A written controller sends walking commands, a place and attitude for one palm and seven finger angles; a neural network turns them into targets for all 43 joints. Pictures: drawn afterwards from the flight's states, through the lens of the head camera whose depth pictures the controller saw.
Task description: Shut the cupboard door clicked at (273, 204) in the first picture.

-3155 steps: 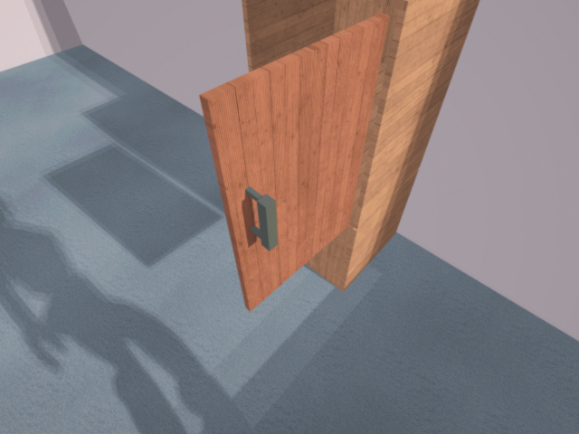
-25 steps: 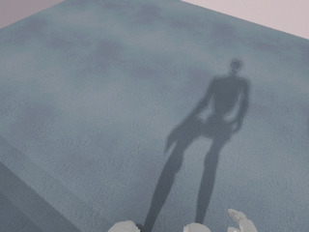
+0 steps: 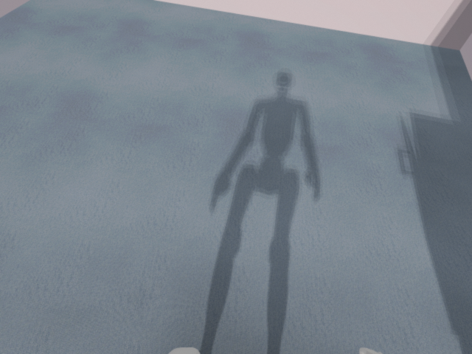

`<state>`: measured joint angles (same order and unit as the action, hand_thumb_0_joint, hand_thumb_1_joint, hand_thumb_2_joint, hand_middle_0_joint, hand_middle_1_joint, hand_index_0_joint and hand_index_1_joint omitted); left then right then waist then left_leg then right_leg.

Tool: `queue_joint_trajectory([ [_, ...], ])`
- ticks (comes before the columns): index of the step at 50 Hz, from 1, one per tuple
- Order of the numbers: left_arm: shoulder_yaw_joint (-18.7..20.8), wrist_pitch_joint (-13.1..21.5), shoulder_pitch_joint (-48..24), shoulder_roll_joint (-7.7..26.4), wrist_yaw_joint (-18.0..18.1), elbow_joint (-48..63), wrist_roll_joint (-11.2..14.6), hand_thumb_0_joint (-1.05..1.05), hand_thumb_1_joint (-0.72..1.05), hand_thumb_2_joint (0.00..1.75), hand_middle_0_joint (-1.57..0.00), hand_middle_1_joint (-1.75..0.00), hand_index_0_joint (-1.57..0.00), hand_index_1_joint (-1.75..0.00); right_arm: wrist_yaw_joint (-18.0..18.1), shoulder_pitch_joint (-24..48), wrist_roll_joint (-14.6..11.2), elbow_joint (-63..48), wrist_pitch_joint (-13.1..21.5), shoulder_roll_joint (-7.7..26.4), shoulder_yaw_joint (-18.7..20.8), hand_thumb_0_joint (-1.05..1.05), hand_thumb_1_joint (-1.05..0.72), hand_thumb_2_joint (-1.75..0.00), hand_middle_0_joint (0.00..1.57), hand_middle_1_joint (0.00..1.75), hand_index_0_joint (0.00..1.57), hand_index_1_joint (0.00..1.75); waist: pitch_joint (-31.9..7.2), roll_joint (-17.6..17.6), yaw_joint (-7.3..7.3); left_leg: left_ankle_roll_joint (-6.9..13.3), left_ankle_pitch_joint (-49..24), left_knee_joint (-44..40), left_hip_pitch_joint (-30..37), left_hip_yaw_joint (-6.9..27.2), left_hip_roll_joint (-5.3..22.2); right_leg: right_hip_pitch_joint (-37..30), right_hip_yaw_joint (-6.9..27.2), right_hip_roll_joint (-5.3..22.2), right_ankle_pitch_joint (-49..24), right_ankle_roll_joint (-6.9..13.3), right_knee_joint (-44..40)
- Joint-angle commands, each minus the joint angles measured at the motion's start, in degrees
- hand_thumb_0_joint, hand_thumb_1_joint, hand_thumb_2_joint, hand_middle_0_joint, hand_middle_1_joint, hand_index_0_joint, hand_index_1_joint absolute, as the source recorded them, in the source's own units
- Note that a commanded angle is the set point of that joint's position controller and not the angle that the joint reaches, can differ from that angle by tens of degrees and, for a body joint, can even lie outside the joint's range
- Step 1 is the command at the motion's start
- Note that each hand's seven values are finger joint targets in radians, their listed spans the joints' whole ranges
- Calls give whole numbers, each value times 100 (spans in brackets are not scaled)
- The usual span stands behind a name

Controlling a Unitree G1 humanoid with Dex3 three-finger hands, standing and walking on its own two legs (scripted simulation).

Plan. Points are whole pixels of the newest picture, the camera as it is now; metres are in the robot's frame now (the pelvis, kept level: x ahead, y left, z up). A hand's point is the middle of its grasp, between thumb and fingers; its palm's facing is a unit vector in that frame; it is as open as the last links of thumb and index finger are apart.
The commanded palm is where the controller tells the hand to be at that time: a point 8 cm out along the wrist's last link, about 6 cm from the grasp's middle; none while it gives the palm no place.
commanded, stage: turn to face it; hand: left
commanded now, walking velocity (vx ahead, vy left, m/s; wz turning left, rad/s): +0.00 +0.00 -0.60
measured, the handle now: out of the picture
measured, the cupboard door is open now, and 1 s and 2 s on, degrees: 8 8 8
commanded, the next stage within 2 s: none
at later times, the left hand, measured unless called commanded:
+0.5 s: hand (171, 309) +0.21 +0.15 -0.15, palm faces -0.31 -0.91 -0.28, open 7.4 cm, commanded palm none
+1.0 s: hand (188, 287) +0.25 +0.12 -0.16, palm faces -0.55 -0.80 -0.22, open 7.4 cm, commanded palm none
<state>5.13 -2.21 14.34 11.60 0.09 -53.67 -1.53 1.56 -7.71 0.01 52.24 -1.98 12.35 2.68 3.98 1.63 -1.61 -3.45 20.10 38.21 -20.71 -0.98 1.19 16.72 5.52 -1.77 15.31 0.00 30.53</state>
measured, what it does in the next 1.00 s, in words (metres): steps on the spot, turning right: left foot, then right foot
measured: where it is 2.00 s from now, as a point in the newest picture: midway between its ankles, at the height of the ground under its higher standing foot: outside the picture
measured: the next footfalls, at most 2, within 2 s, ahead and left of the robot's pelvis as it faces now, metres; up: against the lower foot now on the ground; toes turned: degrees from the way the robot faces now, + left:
left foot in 0.02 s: +0.06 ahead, +0.13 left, +0.00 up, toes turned +0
right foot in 0.38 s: +0.01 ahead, -0.13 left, +0.00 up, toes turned -19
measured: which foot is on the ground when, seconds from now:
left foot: up 0.00-0.00, down 0.02-0.38, up 0.40-0.70, down 0.72-1.00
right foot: down 0.00-0.02, up 0.04-0.36, down 0.38-0.72, up 0.74-1.00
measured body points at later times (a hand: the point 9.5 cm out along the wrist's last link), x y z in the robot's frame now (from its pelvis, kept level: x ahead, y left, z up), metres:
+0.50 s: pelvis +0.03 -0.01 -0.01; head +0.07 -0.05 +0.44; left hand +0.22 +0.19 -0.13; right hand -0.01 -0.29 -0.16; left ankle +0.03 +0.13 -0.67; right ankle -0.02 -0.12 -0.73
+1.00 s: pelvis +0.05 +0.00 +0.00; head +0.09 -0.02 +0.45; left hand +0.28 +0.16 -0.14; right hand -0.04 -0.25 -0.13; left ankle +0.13 +0.10 -0.73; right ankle -0.04 -0.10 -0.69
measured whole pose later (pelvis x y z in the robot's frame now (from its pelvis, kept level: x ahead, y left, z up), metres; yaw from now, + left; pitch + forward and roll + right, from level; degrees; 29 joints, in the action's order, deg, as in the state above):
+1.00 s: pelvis +0.05 +0.00 +0.00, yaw -37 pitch +0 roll -2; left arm 5.7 -4.7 9.9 14.8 -2.7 -49.8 -1.2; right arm 1.0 -11.9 1.6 50.4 -1.4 12.3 1.5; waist 5.0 -1.0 -0.2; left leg -1.6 15.6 31.1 -15.0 -10.6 9.9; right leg 22.0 -4.1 1.2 26.6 -2.1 48.9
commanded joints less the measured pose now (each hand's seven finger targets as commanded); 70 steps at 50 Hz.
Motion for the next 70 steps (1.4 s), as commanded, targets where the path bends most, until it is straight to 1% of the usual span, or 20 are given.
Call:
queue_joint_trajectory([
  [1,113,18,-155,485,-30,705,119,0,90,90,-20,-30,-20,-30,78,-834,161,-368,264,1333,216,0,-90,-90,20,30,20,30,-894,-1884,343,841,-1685,-2131,1916,1960,2029,1440,-27,-197,1058,-14,1295],
  [3,141,13,-437,752,-82,747,9,0,90,90,-20,-30,-20,-30,96,-831,232,-439,257,1350,195,0,-90,-90,20,30,20,30,-679,-1313,384,1462,-2314,-2139,1312,2154,2492,1499,-266,39,1970,-139,3199],
  [7,96,-100,-519,639,-207,731,52,0,90,90,-20,-30,-20,-30,119,-398,218,-551,230,1087,116,0,-90,-90,20,30,20,30,-474,-1090,162,1178,-3479,-1726,1385,510,1799,1433,-571,325,1295,-299,3176],
  [14,20,-78,-851,572,-251,961,42,0,90,90,-20,-30,-20,-30,31,-676,198,-379,177,1278,249,0,-90,-90,20,30,20,30,-632,-1424,348,1033,-3318,-1406,1492,-134,1924,521,-1050,208,919,-158,1339],
  [17,62,6,-329,767,-227,849,33,0,90,90,-20,-30,-20,-30,-15,-505,147,-418,151,1324,285,0,-90,-90,20,30,20,30,-754,-1100,8,576,-2822,-506,1012,-538,1690,-685,-1118,160,-446,-3,-309],
  [19,254,141,401,1787,-90,607,-31,0,90,90,-20,-30,-20,-30,-76,-191,63,-819,147,661,136,0,-90,-90,20,30,20,30,-920,1546,-350,-103,1529,1840,-1416,-1047,342,-2324,1536,2268,-3951,939,-901],
  [20,247,104,608,1907,-15,569,55,0,90,90,-20,-30,-20,-30,-7,-83,67,-890,55,795,98,0,-90,-90,20,30,20,30,-911,1057,-441,-88,1747,2648,-1447,-217,417,-1850,1654,2633,-4378,1379,-799],
  [25,146,100,-471,1289,90,847,27,0,90,90,-20,-30,-20,-30,-13,-195,69,-616,51,706,86,0,-90,-90,20,30,20,30,-831,801,111,-193,566,2407,-1201,32,464,-1341,616,1558,-3800,1081,-580],
  [34,186,7,-688,1236,5,847,45,0,90,90,-20,-30,-20,-30,12,-766,36,-551,161,693,115,0,-90,-90,20,30,20,30,-664,593,428,-49,-764,-1020,966,-109,90,232,1152,1018,-1855,584,-186],
  [36,72,-34,-357,647,-73,999,125,0,90,90,-20,-30,-20,-30,48,-1097,173,-572,246,1593,260,0,-90,-90,20,30,20,30,-952,-2056,433,912,-1776,-2068,1912,2033,2274,1485,-206,-227,1587,-66,1796],
  [37,76,-19,-487,824,-94,1048,67,0,90,90,-20,-30,-20,-30,75,-1137,196,-607,233,1641,256,0,-90,-90,20,30,20,30,-916,-1693,513,1380,-1902,-2107,1579,2301,2760,1509,-293,-54,2240,-111,3004],
  [42,109,-115,-560,634,-262,856,51,0,90,90,-20,-30,-20,-30,101,-408,211,-721,219,1155,143,0,-90,-90,20,30,20,30,-555,-1207,213,1110,-2378,-1849,1164,411,1877,1295,-631,349,1331,-288,3226],
  [51,89,-52,-217,647,-255,806,32,0,90,90,-20,-30,-20,-30,-14,-363,156,-520,112,1315,312,0,-90,-90,20,30,20,30,-638,-1257,61,690,-1656,-910,696,-539,1887,-416,-1222,135,64,-74,181],
  [52,147,-3,106,890,-227,707,8,0,90,90,-20,-30,-20,-30,-37,-315,121,-559,104,1212,314,0,-90,-90,20,30,20,30,-745,-672,-104,410,-1151,-214,257,-749,1598,-1049,-887,362,-437,61,-529],
  [53,248,84,301,1521,-154,666,-52,0,90,90,-20,-30,-20,-30,-67,-274,70,-752,85,763,226,0,-90,-90,20,30,20,30,-695,1250,-237,-10,862,1081,-980,-1189,771,-1682,1077,1748,-1348,569,-1308],
  [54,259,80,518,1825,-90,596,25,0,90,90,-20,-30,-20,-30,-57,98,89,-972,32,737,156,0,-90,-90,20,30,20,30,-557,1525,-426,-62,1761,2239,-1501,-516,387,-1259,1906,2435,-2428,1097,-1358],
  [59,145,92,-424,1235,48,812,14,0,90,90,-20,-30,-20,-30,-25,-106,85,-670,47,774,145,0,-90,-90,20,30,20,30,-687,936,117,-158,522,2442,-1201,40,480,-867,862,1563,-2631,1084,-838],
  [67,189,5,-674,1311,-1,798,30,0,90,90,-20,-30,-20,-30,7,-759,33,-559,151,663,109,0,-90,-90,20,30,20,30,-735,664,385,-56,-541,-876,689,-171,56,31,1241,1127,-1709,663,-359],
  [69,67,-53,-359,692,-82,952,132,0,90,90,-20,-30,-20,-30,45,-984,166,-569,255,1537,239,0,-90,-90,20,30,20,30,-929,-1780,357,673,-1269,-2117,1919,1775,1965,1493,87,-156,874,0,1363],
  [70,33,1,-529,802,-101,1065,72,0,90,90,-20,-30,-20,-30,62,-1122,160,-650,226,1659,244,0,-90,-90,20,30,20,30,-842,-1708,465,1210,-1924,-2117,1551,2216,2686,1509,-312,-33,2037,-107,2568],
])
